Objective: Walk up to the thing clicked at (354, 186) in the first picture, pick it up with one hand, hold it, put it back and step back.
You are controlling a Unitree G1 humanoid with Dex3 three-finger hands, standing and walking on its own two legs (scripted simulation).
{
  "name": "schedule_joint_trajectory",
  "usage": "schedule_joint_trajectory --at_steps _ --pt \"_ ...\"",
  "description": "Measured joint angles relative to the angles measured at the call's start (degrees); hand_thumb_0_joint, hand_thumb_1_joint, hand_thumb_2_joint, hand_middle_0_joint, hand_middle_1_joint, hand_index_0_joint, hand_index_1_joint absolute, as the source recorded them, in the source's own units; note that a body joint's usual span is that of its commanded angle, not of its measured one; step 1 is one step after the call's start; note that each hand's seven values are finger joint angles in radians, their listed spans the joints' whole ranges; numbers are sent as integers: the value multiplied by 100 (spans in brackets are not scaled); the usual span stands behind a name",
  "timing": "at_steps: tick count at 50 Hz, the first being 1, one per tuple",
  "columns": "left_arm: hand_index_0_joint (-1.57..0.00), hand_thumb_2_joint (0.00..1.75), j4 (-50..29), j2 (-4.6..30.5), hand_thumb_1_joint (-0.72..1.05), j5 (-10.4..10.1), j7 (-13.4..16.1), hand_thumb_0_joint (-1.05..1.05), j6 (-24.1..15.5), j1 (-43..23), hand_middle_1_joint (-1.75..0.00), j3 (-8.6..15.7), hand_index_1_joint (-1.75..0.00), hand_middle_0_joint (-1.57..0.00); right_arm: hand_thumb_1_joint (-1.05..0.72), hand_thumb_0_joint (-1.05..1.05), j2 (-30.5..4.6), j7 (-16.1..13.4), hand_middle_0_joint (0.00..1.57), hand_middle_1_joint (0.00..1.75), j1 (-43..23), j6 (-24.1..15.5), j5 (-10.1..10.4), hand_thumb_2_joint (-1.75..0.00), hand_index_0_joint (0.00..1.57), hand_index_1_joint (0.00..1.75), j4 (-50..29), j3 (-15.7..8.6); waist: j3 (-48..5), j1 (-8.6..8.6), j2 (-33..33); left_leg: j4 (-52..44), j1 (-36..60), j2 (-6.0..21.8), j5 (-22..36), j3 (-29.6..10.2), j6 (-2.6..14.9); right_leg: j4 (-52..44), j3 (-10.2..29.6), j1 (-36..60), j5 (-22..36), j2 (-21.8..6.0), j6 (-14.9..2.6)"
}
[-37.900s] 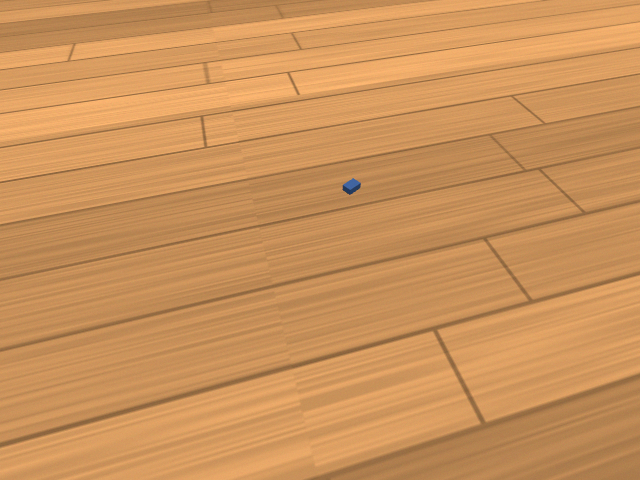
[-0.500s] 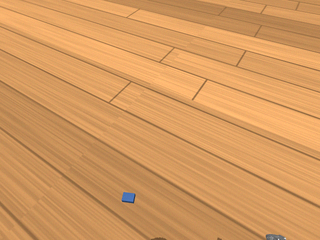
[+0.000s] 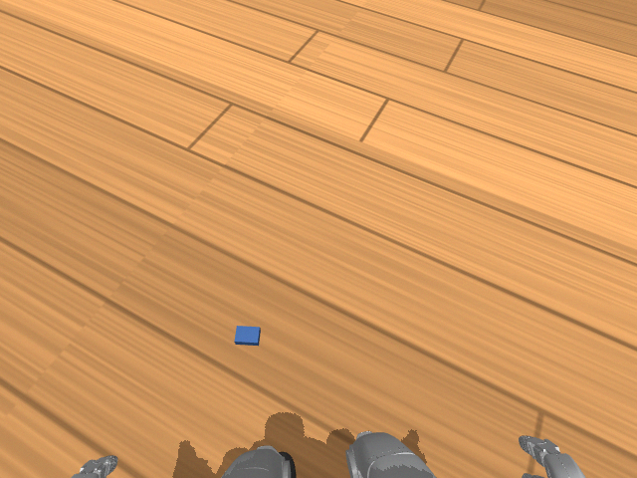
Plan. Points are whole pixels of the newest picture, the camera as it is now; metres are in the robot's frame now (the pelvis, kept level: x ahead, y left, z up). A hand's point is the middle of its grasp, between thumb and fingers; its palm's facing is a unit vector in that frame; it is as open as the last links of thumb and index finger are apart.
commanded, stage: step back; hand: left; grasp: from above
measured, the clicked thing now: (247, 335) +0.51 +0.19 -0.75
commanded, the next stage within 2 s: none
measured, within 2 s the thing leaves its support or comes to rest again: neither
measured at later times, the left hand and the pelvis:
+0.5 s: hand out of the picture +0.01 +0.27 -0.15, palm faces +0.02 -0.92 -0.39, open 7.4 cm; pelvis -0.12 +0.01 -0.01, yaw +2 degrees
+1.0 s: hand out of the picture -0.19 +0.24 -0.14, palm faces -0.04 -0.91 -0.41, open 7.4 cm; pelvis -0.27 -0.03 +0.00, yaw -3 degrees
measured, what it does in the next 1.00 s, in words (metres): walks backwards: right foot, then left foot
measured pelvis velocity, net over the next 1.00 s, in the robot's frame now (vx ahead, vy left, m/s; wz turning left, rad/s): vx -0.27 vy -0.03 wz -0.06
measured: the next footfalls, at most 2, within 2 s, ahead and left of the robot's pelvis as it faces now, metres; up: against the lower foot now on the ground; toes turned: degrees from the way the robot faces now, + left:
right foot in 0.12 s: +0.00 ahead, -0.12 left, +0.00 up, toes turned +0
left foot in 0.48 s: -0.10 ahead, +0.12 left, +0.00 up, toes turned -2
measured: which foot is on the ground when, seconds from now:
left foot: down 0.00-0.16, up 0.18-0.46, down 0.48-0.92, up 0.94-1.00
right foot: up 0.00-0.10, down 0.12-0.50, up 0.52-0.86, down 0.88-1.00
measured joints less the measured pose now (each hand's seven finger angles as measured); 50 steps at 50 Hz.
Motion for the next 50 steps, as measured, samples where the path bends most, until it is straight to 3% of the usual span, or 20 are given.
schedule_joint_trajectory --at_steps 4,6,8,9,11,13,16,19,22,24,26,28,30,32,35,40,44,46,47,50 --pt "-20 90 -8 -42 90 42 -55 0 -68 151 -30 28 -30 -20 -91 1 -50 16 20 30 -162 15 23 -89 21 30 -116 47 -7 53 142 259 -163 97 -20 147 -25 -936 -292 387 164 -174 -57" --pt "-20 90 -22 -47 90 65 -88 0 -131 226 -30 46 -30 -20 -91 1 -101 38 20 30 -223 47 51 -89 21 30 -126 60 -63 106 215 471 -295 156 -64 206 -73 -1693 -407 664 678 -243 -156" --pt "-20 90 -5 -151 90 112 -108 0 -183 258 -30 52 -30 -20 -91 1 -205 53 20 30 -303 102 103 -89 21 30 -62 36 -50 63 522 659 -377 331 -76 47 -143 -1847 -572 748 888 -73 -212" --pt "-20 90 -32 -170 90 121 -135 0 -199 311 -30 39 -30 -20 -91 1 -222 54 20 30 -301 132 124 -89 21 30 -25 27 -110 38 573 808 -461 275 -365 -94 -189 -1841 -631 722 900 -67 -237" --pt "-20 90 -128 -142 90 159 -163 0 -206 400 -30 25 -30 -20 -91 1 -204 52 20 30 -278 176 132 -89 21 30 47 18 -214 160 416 1644 -672 -94 -1189 -421 -272 -1803 -526 610 943 -196 -292" --pt "-21 90 -207 -148 90 159 -142 0 -211 446 -30 42 -30 -20 -91 1 -240 74 20 30 -241 165 160 -89 21 30 77 27 -262 262 294 2470 -784 -393 -1386 -750 -315 -1960 -410 560 1117 -302 -297" --pt "-21 90 -312 -180 90 168 -111 0 -183 385 -30 51 -30 -20 -91 1 -357 53 20 30 -107 109 177 -89 21 30 55 21 -356 242 286 3106 -799 -582 -1328 -1151 -378 -2247 -454 425 1405 -394 -245" --pt "-21 90 -536 -195 90 193 -78 0 -190 259 -30 35 -30 -20 -91 1 -482 8 20 30 6 86 177 -89 21 30 42 22 -325 228 329 2680 -487 -441 -1371 -1169 -465 -2333 -534 234 1597 -430 -193" --pt "-21 90 -748 -172 90 195 -53 0 -193 81 -30 5 -30 -20 -91 1 -530 -13 20 30 87 65 141 -89 21 30 50 7 -213 163 344 1504 -36 -150 -1365 -935 -481 -2207 -698 28 1675 -492 -131" --pt "-21 90 -853 -111 90 149 -67 0 -162 -27 -30 -15 -30 -20 -91 1 -506 -9 20 30 133 18 98 -89 21 30 62 -4 -139 115 291 434 334 -3 -814 -741 -428 -1944 -793 -150 1637 -562 -68" --pt "-21 90 -853 35 90 91 -77 0 -84 -123 -30 18 -30 -20 -91 1 -288 3 20 30 76 -8 15 -89 21 30 122 -5 41 205 -132 228 459 -217 -529 -515 -344 -1659 -536 -271 1625 -747 -89" --pt "-21 90 -748 40 90 64 -58 0 -1 -73 -30 53 -30 -20 -91 1 -186 81 20 30 121 -15 -33 -89 21 30 84 60 -17 183 -142 308 372 -120 -508 -515 -290 -1001 -215 -445 575 -401 -132" --pt "-20 90 -620 23 90 57 -62 0 59 -13 -30 60 -30 -20 -91 1 -135 99 20 30 187 -37 -54 -89 21 30 57 106 -128 46 18 236 286 64 -382 -700 -262 3 -59 -597 23 2 -146" --pt "-20 90 -601 57 90 11 -87 0 56 112 -30 90 -30 -20 -91 1 -76 86 20 30 196 -22 -71 -89 21 30 41 142 -247 89 16 -9 260 181 -172 -680 -290 744 140 -677 70 219 -184" --pt "-20 90 -598 111 90 13 -114 0 12 300 -30 139 -30 -20 -91 1 -59 62 21 30 114 -48 -50 -89 21 30 -44 138 -316 156 -5 -174 137 283 50 -605 -324 1129 259 -528 166 256 -80" --pt "-20 90 -531 166 90 43 -103 0 -33 483 -30 164 -30 -20 -90 1 -137 25 21 30 -142 -75 -21 -89 21 30 -321 101 -201 223 7 4 -200 400 219 -439 -341 15 94 125 79 -54 108" --pt "-20 90 -402 145 90 61 -136 0 -113 548 -30 148 -30 -20 -90 1 -284 52 20 30 -332 3 6 -89 21 30 -471 78 -149 251 93 427 -584 487 240 -311 -478 -1780 -271 803 624 -308 23" --pt "-20 90 -273 -76 90 117 -155 0 -142 489 -30 116 -30 -20 -91 1 -457 45 20 30 -396 90 70 -89 21 30 -415 7 -45 134 567 650 -714 669 229 -607 -425 -1946 -522 906 768 -65 -61" --pt "-20 90 -288 -137 90 138 -194 0 -145 538 -30 79 -30 -20 -91 1 -481 25 20 30 -352 138 99 -89 21 30 -376 -25 -111 102 647 854 -825 544 -206 -788 -383 -1892 -582 837 802 -67 -90" --pt "-21 90 -368 -171 90 181 -214 0 -130 697 -30 18 -30 -20 -91 1 -429 -12 20 30 -178 208 143 -89 21 30 -217 -43 -322 304 391 2195 -1060 -100 -1266 -945 -357 -1809 -317 590 942 -340 -152"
